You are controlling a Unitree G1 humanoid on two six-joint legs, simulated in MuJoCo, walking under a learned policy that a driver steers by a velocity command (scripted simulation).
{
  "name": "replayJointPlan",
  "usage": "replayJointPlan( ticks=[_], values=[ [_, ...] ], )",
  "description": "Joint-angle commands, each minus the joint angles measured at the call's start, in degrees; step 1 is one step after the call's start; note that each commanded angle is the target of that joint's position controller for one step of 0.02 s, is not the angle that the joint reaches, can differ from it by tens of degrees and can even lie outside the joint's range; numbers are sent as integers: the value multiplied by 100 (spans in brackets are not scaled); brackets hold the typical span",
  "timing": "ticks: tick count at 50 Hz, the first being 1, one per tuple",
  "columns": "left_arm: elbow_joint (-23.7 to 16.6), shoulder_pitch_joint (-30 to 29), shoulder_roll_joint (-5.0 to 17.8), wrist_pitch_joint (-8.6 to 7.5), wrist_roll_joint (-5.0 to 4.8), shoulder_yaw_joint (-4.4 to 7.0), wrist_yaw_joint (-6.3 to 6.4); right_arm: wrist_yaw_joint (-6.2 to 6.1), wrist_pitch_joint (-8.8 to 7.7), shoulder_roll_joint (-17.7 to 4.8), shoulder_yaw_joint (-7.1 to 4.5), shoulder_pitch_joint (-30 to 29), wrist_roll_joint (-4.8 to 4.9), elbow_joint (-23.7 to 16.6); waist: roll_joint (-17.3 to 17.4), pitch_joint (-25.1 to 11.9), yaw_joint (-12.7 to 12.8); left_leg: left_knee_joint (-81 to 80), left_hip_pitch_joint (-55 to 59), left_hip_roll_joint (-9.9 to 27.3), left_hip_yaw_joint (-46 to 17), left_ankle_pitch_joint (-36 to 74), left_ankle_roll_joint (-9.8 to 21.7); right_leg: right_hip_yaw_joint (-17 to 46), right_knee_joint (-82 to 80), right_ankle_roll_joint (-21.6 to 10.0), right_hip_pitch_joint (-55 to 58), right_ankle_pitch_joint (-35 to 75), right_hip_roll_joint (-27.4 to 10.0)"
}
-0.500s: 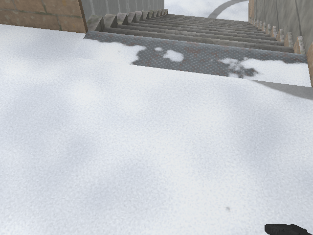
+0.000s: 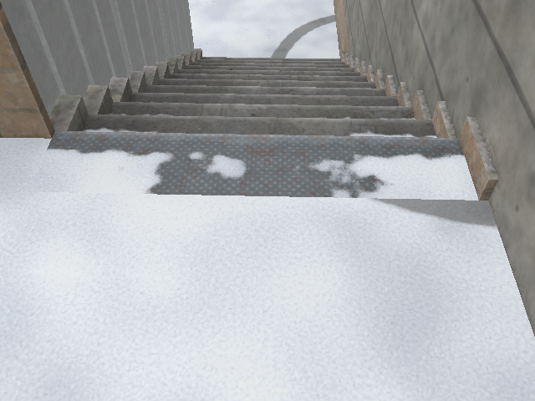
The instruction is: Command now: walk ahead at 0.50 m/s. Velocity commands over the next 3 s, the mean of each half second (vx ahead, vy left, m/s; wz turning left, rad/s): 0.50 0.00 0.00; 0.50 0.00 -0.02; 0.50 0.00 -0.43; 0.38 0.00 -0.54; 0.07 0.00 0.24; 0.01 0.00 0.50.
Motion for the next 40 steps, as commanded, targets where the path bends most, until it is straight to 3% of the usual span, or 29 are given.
replayJointPlan(
  ticks=[1,3,4,5,6,7,8,9,10,11,12,14,16,19,23,27,30,31,32,33,34,35,36,37,38,40],
  values=[
    [-543,-743,330,-104,-32,10,-114,-49,39,-957,-203,265,45,-98,477,505,5,-179,-17,1766,-741,1367,855,-67,-408,-107,-50,-227,135],
    [-581,-593,480,-137,-42,50,-169,-64,110,-1035,-244,218,47,-95,589,382,178,159,305,1915,-789,1953,746,-116,-572,-258,257,-698,240],
    [-523,-275,611,-154,-41,109,-176,-67,142,-1087,-259,99,44,-130,684,176,391,546,348,1877,-722,2815,670,-251,-637,-355,782,-889,398],
    [-304,473,805,-162,-28,228,-163,-66,179,-1036,-237,-24,37,-169,663,-271,794,1431,229,1635,-506,3718,541,-431,-749,-499,1795,-866,603],
    [-4,1564,1166,-159,13,375,-117,-67,187,-840,-150,-7,-22,-266,450,-1059,1181,2839,-557,1316,-256,3357,361,-48,-513,-766,3468,-715,246],
    [166,2340,1776,-117,101,531,-91,-4,81,-204,43,668,-68,-357,-849,-1991,1024,5197,-2944,410,37,1146,-84,2482,-734,-1677,5870,-1487,-1256],
    [186,2426,1400,-96,53,405,-109,27,-77,-267,55,567,-10,-290,-1221,-2355,1082,6184,-3908,37,-765,-1852,-89,4140,-1697,-1916,6252,-2031,-1636],
    [116,1966,1056,-112,20,286,-98,56,-181,-822,-96,31,163,-432,-875,-1542,1047,6636,-4478,415,-995,-1659,46,3410,-1767,-1591,5645,-2254,-1431],
    [-33,1449,855,-115,39,220,-81,43,-224,-872,-101,-380,211,-549,-509,-949,907,6498,-4508,746,-813,-1126,119,2590,-1865,-1403,4777,-1909,-1229],
    [-87,1064,670,-124,88,160,-99,3,-207,-827,-125,-586,141,-567,-154,-511,735,6104,-4281,978,-704,-675,115,1987,-2077,-1309,3910,-1452,-1008],
    [-106,863,517,-150,141,112,-115,-27,-132,-766,-165,-532,81,-548,-215,-320,520,5749,-3896,1167,-745,-379,109,1573,-2264,-1208,3329,-1156,-809],
    [-42,859,475,-173,140,101,-140,-37,22,-498,-144,-333,49,-491,-271,-201,333,5405,-3498,1249,-710,-159,52,1175,-2572,-1234,2817,-906,-644],
    [52,1046,663,-197,124,148,-90,-55,89,-457,-149,-518,12,-575,-170,-40,295,4978,-3725,1286,-663,190,-57,897,-2752,-1317,2731,-520,-629],
    [160,1331,752,-159,104,171,15,-44,80,-455,-161,-1127,-46,-789,-68,110,419,3956,-4137,1276,-628,1084,-203,581,-2852,-1261,2948,-231,-560],
    [282,1672,801,-118,39,175,82,36,29,-318,-94,-1934,-1,-1004,-112,289,666,2619,-3821,1019,-362,1998,-225,148,-2924,-1079,3035,-378,-362],
    [495,2058,842,-21,-7,214,101,153,-11,-356,-55,-2491,48,-1222,-120,488,817,2024,-3962,909,-374,1794,-113,168,-2673,-1053,3780,-339,-652],
    [534,1994,932,69,-28,273,134,237,-65,-537,-102,-2394,60,-1287,-218,380,618,1782,-3654,798,-343,1183,102,224,-2233,-919,4267,364,-881],
    [507,1880,984,95,-29,290,141,241,-78,-658,-159,-2097,55,-1223,-303,184,426,1742,-3145,642,-208,993,189,168,-1879,-850,4304,1185,-848],
    [475,1753,953,130,-29,276,143,226,-83,-827,-267,-1427,38,-1023,-295,-210,56,1643,-2206,439,-26,992,315,-20,-1093,-730,4190,2040,-638],
    [410,1763,780,147,17,202,148,184,-77,-1142,-415,-405,8,-714,-116,-889,-327,1828,-658,619,-239,1123,523,-252,180,-550,3510,1822,-314],
    [277,2321,266,77,102,41,106,138,-53,-1723,-553,437,-103,-562,1019,-1824,-243,1796,1641,2091,-2462,767,1297,-493,2439,-182,1418,-315,414],
    [341,2406,73,-76,43,-39,64,155,-17,-1527,-480,564,-17,-503,1829,-2333,-206,734,2327,2712,-4565,-69,1807,125,3745,-43,137,-3697,1073],
    [233,1908,648,-197,-122,109,32,156,-34,-1163,-354,178,34,-561,1377,-1616,-239,591,1815,2496,-4049,-531,1500,550,4270,-176,-512,-3617,689],
    [90,1429,758,-257,-196,128,33,134,-44,-928,-292,-289,10,-691,1053,-992,-140,518,1015,2298,-3208,-341,1271,391,4192,-277,-658,-3126,376],
    [55,1199,727,-250,-145,146,72,146,-60,-760,-232,-701,-47,-753,623,-525,49,317,107,2081,-2581,116,1150,255,3802,-280,-438,-2624,106],
    [104,1338,578,-100,-42,197,120,175,-98,-505,-153,-1012,-138,-758,717,-239,400,-31,-892,1769,-1918,626,1020,299,3227,-266,251,-2147,-162]
  ],
)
